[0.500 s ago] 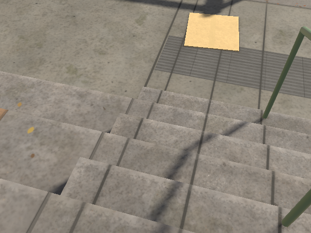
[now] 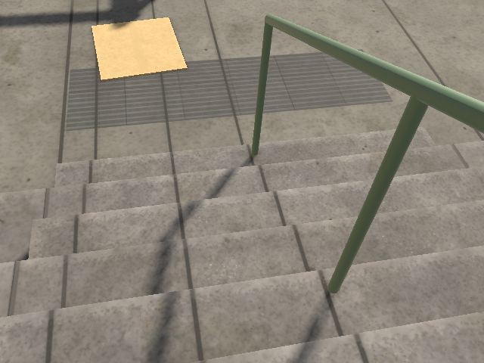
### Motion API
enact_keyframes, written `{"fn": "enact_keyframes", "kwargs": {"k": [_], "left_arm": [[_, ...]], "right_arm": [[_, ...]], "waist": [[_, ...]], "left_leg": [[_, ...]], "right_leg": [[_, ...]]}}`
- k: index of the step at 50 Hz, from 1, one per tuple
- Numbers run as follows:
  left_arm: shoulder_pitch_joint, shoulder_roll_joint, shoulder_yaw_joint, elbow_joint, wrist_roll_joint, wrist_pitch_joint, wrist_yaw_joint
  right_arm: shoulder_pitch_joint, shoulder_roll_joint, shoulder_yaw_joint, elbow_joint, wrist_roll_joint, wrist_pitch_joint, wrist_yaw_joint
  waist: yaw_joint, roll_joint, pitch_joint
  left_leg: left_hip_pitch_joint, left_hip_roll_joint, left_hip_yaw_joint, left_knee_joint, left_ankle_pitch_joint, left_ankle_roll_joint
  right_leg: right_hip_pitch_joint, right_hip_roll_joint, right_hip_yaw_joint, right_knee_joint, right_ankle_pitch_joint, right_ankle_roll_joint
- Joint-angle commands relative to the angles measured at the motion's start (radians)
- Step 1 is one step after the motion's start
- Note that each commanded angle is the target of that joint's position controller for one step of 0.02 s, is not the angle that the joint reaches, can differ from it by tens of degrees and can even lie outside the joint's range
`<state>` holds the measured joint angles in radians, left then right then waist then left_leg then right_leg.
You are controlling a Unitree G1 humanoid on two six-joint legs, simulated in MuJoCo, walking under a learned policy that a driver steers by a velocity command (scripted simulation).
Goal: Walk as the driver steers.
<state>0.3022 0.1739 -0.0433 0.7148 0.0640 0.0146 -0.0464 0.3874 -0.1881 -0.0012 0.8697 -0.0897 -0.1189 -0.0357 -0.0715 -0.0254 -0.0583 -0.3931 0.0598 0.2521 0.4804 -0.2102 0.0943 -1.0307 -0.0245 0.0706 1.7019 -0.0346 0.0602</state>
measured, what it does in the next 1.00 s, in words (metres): steps on the spot, turning left: right foot, then left foot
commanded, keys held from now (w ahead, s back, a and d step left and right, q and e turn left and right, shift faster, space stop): no key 0.12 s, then q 0.78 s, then no key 0.04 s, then e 0.06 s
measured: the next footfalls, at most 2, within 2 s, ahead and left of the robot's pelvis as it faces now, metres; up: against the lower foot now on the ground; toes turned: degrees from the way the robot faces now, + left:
right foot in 0.28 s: +0.08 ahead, -0.18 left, +0.00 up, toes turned -7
left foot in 0.80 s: +0.10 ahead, +0.12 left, +0.00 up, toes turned +22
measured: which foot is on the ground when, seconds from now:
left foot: down 0.00-0.28, up 0.30-0.78, down 0.80-1.00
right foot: up 0.00-0.26, down 0.28-0.80, up 0.82-1.00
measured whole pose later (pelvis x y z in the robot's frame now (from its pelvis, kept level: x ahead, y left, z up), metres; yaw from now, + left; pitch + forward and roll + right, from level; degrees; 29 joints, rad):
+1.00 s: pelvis +0.07 +0.02 +0.00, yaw +20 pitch +6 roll -1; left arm 0.14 0.24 0.08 0.76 0.04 -0.08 0.01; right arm 0.33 -0.26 -0.10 0.80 -0.04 -0.07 0.06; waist 0.00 -0.02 -0.07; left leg -0.37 -0.02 0.04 0.49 -0.22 0.07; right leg -0.75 -0.03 0.00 1.25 -0.32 0.00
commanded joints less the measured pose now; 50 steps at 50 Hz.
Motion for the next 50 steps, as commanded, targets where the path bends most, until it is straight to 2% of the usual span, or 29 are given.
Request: {"fn": "enact_keyframes", "kwargs": {"k": [1,3,5,7,11,13,14,15,16,17,18,20,23,27,30,34,35,36,37,39,40,41,42,43,44,45,46,48,50], "left_arm": [[-0.074,0.009,-0.008,-0.091,0.008,-0.013,-0.011],[-0.066,-0.011,-0.016,-0.069,0.002,-0.002,-0.019],[-0.063,0.035,0.006,-0.063,0.000,-0.002,-0.029],[-0.074,0.024,0.013,-0.059,-0.011,-0.007,-0.025],[-0.044,0.053,0.054,-0.003,-0.045,-0.030,-0.030],[-0.036,0.088,0.097,-0.029,-0.055,-0.050,-0.006],[0.027,0.127,0.119,-0.041,-0.035,-0.061,0.024],[0.174,0.246,0.155,-0.003,-0.004,-0.067,0.057],[0.314,0.259,0.179,0.015,0.048,-0.082,0.061],[0.310,0.222,0.179,0.031,0.051,-0.091,0.069],[0.262,0.189,0.170,0.030,-0.001,-0.090,0.058],[0.113,0.117,0.140,0.004,-0.046,-0.089,0.036],[-0.060,0.027,0.094,-0.006,0.027,-0.099,0.046],[-0.003,0.113,0.110,0.064,0.040,-0.127,0.079],[0.099,0.111,0.105,0.118,0.009,-0.124,0.096],[0.031,0.188,0.143,0.082,0.020,-0.138,0.106],[-0.025,0.207,0.153,0.059,0.050,-0.145,0.102],[-0.052,0.236,0.170,0.055,0.016,-0.149,0.101],[-0.032,0.239,0.179,0.057,0.014,-0.148,0.107],[0.009,0.194,0.165,0.098,0.011,-0.134,0.126],[0.046,0.138,0.150,0.101,0.034,-0.136,0.115],[0.034,0.001,0.109,-0.019,0.032,-0.147,0.105],[-0.125,0.044,0.108,-0.084,-0.027,-0.146,0.094],[-0.261,0.063,0.112,-0.106,-0.068,-0.138,0.096],[-0.231,0.135,0.138,-0.088,-0.076,-0.136,0.108],[-0.153,0.176,0.153,-0.048,-0.046,-0.127,0.118],[-0.069,0.143,0.143,0.000,-0.025,-0.118,0.115],[0.005,0.062,0.117,0.056,-0.008,-0.090,0.064],[0.115,0.041,0.109,0.148,-0.019,-0.072,-0.024]], "right_arm": [[0.137,-0.091,-0.014,0.017,-0.004,0.002,0.007],[0.060,-0.079,-0.004,0.003,0.017,0.009,0.020],[0.021,-0.114,-0.019,-0.006,0.033,0.004,0.016],[-0.011,-0.153,-0.032,-0.001,0.028,0.008,0.007],[-0.080,-0.110,-0.026,0.018,0.058,0.036,0.025],[-0.079,-0.143,-0.048,0.020,0.027,0.040,0.038],[-0.037,-0.088,-0.041,0.026,0.056,0.030,0.027],[-0.007,0.049,-0.003,-0.047,0.053,0.017,0.025],[-0.150,0.010,-0.021,-0.125,0.076,0.009,0.009],[-0.221,0.001,-0.026,-0.118,0.063,0.028,-0.003],[-0.169,-0.026,-0.047,-0.088,0.058,0.039,-0.009],[-0.013,-0.046,-0.053,-0.044,0.027,0.056,0.002],[0.046,-0.004,-0.018,-0.049,0.023,0.084,0.055],[-0.065,-0.037,0.000,-0.135,0.031,0.099,0.106],[-0.165,-0.004,0.021,-0.188,0.018,0.117,0.114],[-0.205,-0.041,0.005,-0.203,-0.011,0.119,0.105],[-0.176,-0.037,0.000,-0.202,-0.007,0.107,0.095],[-0.223,-0.061,-0.018,-0.210,0.001,0.097,0.079],[-0.251,-0.058,-0.024,-0.209,0.006,0.085,0.072],[-0.178,-0.061,-0.057,-0.176,0.051,0.064,0.065],[-0.046,-0.129,-0.106,-0.134,0.060,0.046,0.058],[0.133,-0.327,-0.151,-0.128,0.037,0.031,0.031],[0.297,-0.323,-0.154,-0.108,-0.024,0.008,0.056],[0.281,-0.287,-0.158,-0.073,-0.031,-0.012,0.067],[0.176,-0.234,-0.148,-0.078,0.014,-0.004,0.074],[0.058,-0.184,-0.136,-0.099,0.069,0.014,0.086],[-0.050,-0.179,-0.134,-0.125,0.085,0.030,0.099],[-0.124,-0.130,-0.114,-0.149,0.050,0.045,0.096],[-0.124,-0.068,-0.079,-0.101,0.054,0.036,0.106]], "waist": [[-0.044,0.092,0.000],[-0.016,0.084,0.009],[-0.018,0.116,0.036],[-0.007,0.135,0.059],[0.024,0.126,0.015],[0.054,0.140,-0.075],[0.085,0.063,-0.161],[0.085,-0.179,-0.256],[0.217,-0.200,-0.104],[0.236,-0.061,0.021],[0.185,-0.050,0.037],[0.066,-0.112,0.024],[-0.016,-0.033,-0.009],[0.072,-0.011,-0.003],[0.138,-0.075,0.027],[0.163,-0.059,0.016],[0.121,-0.080,-0.012],[0.130,-0.079,-0.008],[0.150,-0.096,-0.019],[0.130,-0.062,-0.014],[0.078,0.060,-0.104],[0.066,0.366,-0.350],[-0.057,0.158,-0.308],[-0.108,0.090,-0.068],[-0.020,0.138,-0.051],[0.056,0.143,-0.069],[0.123,0.133,-0.031],[0.144,0.066,-0.023],[0.167,0.028,-0.003]], "left_leg": [[0.365,0.324,-0.371,-0.242,-0.110,0.181],[0.194,0.285,-0.311,-0.320,-0.228,0.137],[0.103,0.274,-0.273,-0.346,-0.302,0.118],[0.132,0.292,-0.287,-0.340,-0.279,0.122],[0.135,0.260,-0.279,-0.229,-0.270,0.095],[0.035,0.265,-0.291,-0.151,-0.090,0.087],[0.008,0.196,-0.232,0.031,-0.098,0.016],[-0.319,0.054,-0.114,0.330,-0.375,-0.071],[-0.666,-0.100,-0.251,0.433,-0.510,-0.081],[-0.776,-0.101,-0.349,0.532,-0.417,-0.070],[-0.767,-0.093,-0.360,0.634,-0.317,-0.061],[-0.589,-0.070,-0.337,0.909,-0.153,-0.057],[-0.495,-0.080,-0.277,1.217,0.067,-0.072],[-0.592,0.018,-0.281,1.010,0.207,-0.111],[-0.579,0.082,-0.255,0.712,0.171,-0.120],[-0.412,0.073,-0.193,0.422,0.011,-0.081],[-0.286,0.072,-0.206,0.497,0.045,-0.078],[-0.256,0.052,-0.154,0.381,-0.124,-0.073],[-0.221,0.034,-0.125,0.324,-0.120,-0.061],[-0.029,-0.041,-0.079,0.034,0.137,-0.003],[0.295,-0.069,-0.148,-0.017,0.341,0.068],[0.758,0.240,-0.564,0.004,0.949,0.364],[0.836,0.368,-0.825,-0.078,0.722,0.391],[0.682,0.336,-0.749,-0.095,0.631,0.304],[0.563,0.311,-0.678,-0.096,0.598,0.286],[0.398,0.280,-0.584,-0.097,0.572,0.264],[0.160,0.260,-0.514,-0.129,0.473,0.234],[-0.027,0.196,-0.450,-0.163,0.357,0.199],[-0.114,0.111,-0.342,-0.139,0.180,0.114]], "right_leg": [[-0.258,-0.092,-0.011,-0.294,-0.007,-0.010],[0.024,-0.100,-0.091,-0.539,-0.091,-0.026],[0.212,-0.048,-0.167,-0.654,-0.190,-0.038],[0.262,-0.027,-0.132,-0.784,-0.177,-0.060],[0.571,0.006,-0.152,-1.235,-0.126,-0.078],[0.900,0.045,-0.194,-1.311,-0.023,-0.125],[1.057,-0.074,-0.068,-1.371,0.127,-0.190],[1.407,-0.353,0.186,-1.296,0.617,-0.424],[1.391,-0.491,0.434,-1.412,0.145,-0.539],[1.312,-0.453,0.348,-1.451,0.053,-0.483],[1.202,-0.422,0.239,-1.453,-0.003,-0.423],[0.866,-0.356,0.049,-1.468,0.076,-0.359],[0.584,-0.277,-0.109,-1.454,0.068,-0.321],[0.732,-0.290,-0.138,-1.450,-0.091,-0.301],[0.830,-0.337,-0.087,-1.477,-0.186,-0.291],[0.847,-0.367,-0.116,-1.442,-0.255,-0.299],[0.766,-0.401,-0.117,-1.412,-0.179,-0.294],[0.793,-0.386,-0.152,-1.418,-0.134,-0.280],[0.832,-0.382,-0.172,-1.381,-0.112,-0.260],[0.834,-0.380,-0.212,-1.247,-0.091,-0.199],[0.696,-0.293,-0.269,-1.014,-0.150,-0.121],[0.360,-0.059,-0.358,-0.624,-0.762,-0.017],[0.089,0.041,-0.071,-0.581,-0.800,-0.013],[-0.050,0.035,0.017,-0.574,-0.698,-0.034],[-0.020,0.004,-0.009,-0.508,-0.651,-0.047],[0.081,-0.036,-0.013,-0.462,-0.575,-0.054],[0.230,-0.065,-0.007,-0.426,-0.475,-0.064],[0.319,-0.025,-0.028,-0.340,-0.252,-0.067],[0.412,-0.049,-0.018,-0.436,-0.053,-0.053]]}}
Velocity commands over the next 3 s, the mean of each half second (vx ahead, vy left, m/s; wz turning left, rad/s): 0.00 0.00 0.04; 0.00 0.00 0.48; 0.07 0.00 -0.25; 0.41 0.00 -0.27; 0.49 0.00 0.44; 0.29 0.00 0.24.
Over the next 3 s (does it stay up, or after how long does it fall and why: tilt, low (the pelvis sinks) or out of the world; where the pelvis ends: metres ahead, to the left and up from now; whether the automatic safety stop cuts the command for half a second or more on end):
stays up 0.86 0.10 -0.42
